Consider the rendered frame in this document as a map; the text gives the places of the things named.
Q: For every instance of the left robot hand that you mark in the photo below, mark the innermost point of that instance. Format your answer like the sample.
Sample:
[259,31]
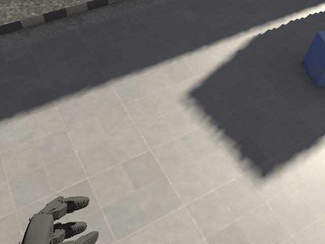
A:
[42,230]

